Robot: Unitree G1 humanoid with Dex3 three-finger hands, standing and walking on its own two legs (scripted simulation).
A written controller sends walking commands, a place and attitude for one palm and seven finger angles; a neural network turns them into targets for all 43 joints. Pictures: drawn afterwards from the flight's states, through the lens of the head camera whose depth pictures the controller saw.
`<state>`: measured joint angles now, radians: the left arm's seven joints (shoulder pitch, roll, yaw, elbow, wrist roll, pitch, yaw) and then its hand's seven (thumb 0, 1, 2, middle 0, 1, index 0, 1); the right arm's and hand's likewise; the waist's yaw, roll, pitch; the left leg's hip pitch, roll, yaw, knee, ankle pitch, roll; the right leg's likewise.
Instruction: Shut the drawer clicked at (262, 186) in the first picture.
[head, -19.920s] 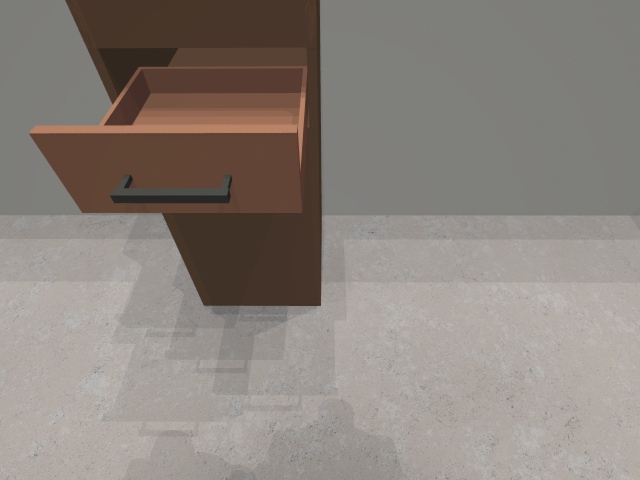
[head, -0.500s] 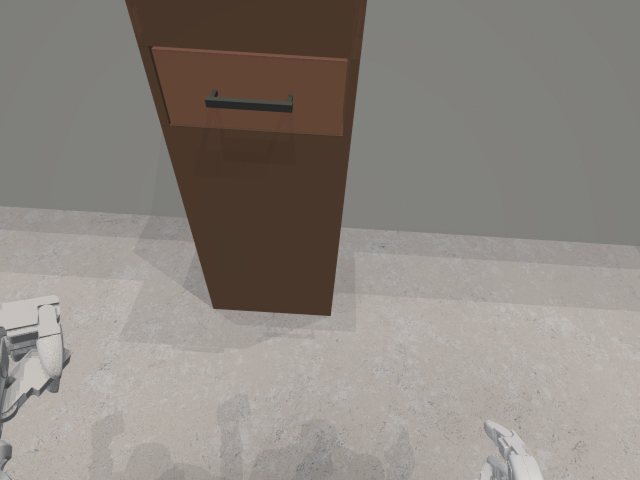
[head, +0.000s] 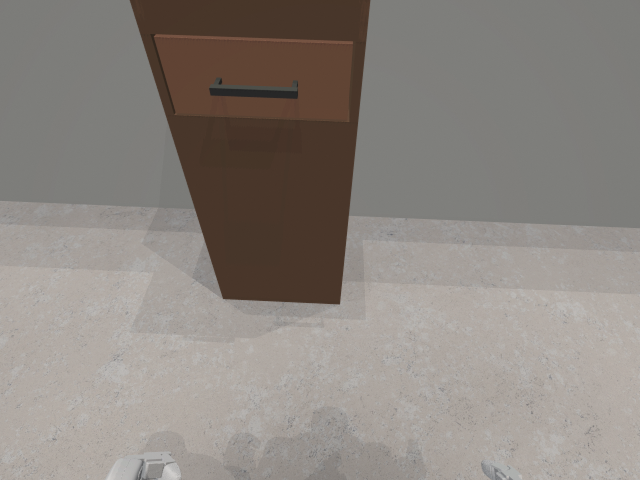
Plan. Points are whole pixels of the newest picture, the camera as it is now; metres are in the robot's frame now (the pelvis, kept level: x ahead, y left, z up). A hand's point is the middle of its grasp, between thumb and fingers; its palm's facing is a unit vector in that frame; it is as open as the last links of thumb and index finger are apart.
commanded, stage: let the arm hang, fingers relaxed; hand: left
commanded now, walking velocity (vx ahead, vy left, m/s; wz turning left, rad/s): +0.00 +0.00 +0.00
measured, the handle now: (255, 87) +0.81 +0.17 +0.09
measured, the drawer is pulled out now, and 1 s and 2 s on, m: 0.00 0.00 0.00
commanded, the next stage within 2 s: look to check the result in 0.88 s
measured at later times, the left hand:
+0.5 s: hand out of the picture -0.08 +0.17 -0.16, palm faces +0.05 -0.98 -0.21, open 6.7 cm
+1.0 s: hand out of the picture -0.02 +0.14 -0.17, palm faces +0.07 -0.98 -0.17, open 7.4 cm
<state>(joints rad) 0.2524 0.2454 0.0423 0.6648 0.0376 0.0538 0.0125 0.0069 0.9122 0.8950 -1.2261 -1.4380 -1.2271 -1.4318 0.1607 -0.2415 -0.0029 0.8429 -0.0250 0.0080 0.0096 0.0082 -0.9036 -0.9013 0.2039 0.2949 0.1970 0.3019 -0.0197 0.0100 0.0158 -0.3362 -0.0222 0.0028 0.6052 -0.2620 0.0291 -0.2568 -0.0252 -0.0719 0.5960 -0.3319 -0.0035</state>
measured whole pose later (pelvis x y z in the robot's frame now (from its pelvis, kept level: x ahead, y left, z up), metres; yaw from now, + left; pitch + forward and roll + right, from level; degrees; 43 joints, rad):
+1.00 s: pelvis +0.00 -0.02 +0.01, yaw +1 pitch -2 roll -1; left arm 0.29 0.12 0.03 1.15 0.01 0.00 0.04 0.00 0.92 0.89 -0.19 -0.30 -0.19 -0.30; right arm 0.33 -0.10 -0.01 1.13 -0.02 0.02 -0.04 0.00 -0.91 -0.90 0.20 0.29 0.19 0.30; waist -0.01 0.01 0.06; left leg -0.24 0.00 -0.02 0.47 -0.19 0.00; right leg -0.15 0.01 -0.10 0.44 -0.26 -0.03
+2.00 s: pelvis +0.02 -0.04 +0.01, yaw +0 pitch -2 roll +0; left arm 0.28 0.11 0.02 1.15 0.01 -0.01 0.04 0.00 0.91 0.89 -0.19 -0.30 -0.19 -0.30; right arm 0.28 -0.12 0.00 1.15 -0.02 0.02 -0.04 0.00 -0.91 -0.90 0.20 0.29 0.19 0.30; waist 0.00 0.02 0.06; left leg -0.19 0.02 -0.02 0.43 -0.21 -0.02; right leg -0.10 0.03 -0.09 0.41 -0.27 -0.05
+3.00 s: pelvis +0.02 -0.04 +0.01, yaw +0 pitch -2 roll +0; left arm 0.30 0.11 0.02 1.16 0.01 -0.01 0.04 0.00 0.91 0.89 -0.19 -0.30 -0.19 -0.30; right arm 0.29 -0.11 0.00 1.15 -0.02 0.01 -0.05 0.00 -0.91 -0.90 0.20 0.29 0.19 0.30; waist 0.00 0.01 0.06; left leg -0.18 0.03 -0.02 0.43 -0.21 -0.03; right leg -0.10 0.03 -0.09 0.40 -0.27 -0.06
